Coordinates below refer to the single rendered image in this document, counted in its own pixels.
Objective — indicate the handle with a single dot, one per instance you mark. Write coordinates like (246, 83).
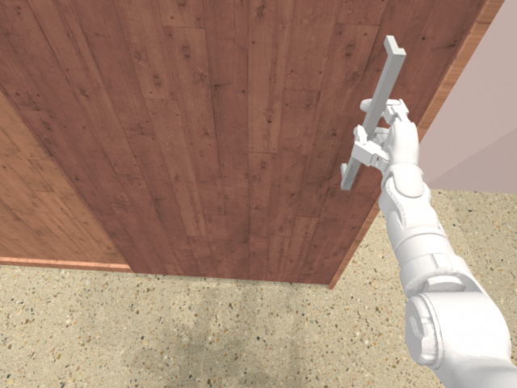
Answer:
(393, 64)

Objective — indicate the right robot upper arm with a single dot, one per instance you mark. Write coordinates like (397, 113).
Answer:
(461, 337)

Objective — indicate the wardrobe door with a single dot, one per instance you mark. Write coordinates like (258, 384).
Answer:
(206, 137)
(41, 216)

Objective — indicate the robot right forearm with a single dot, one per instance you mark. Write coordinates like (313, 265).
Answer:
(427, 261)

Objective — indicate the right robot hand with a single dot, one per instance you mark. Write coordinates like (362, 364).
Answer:
(398, 144)

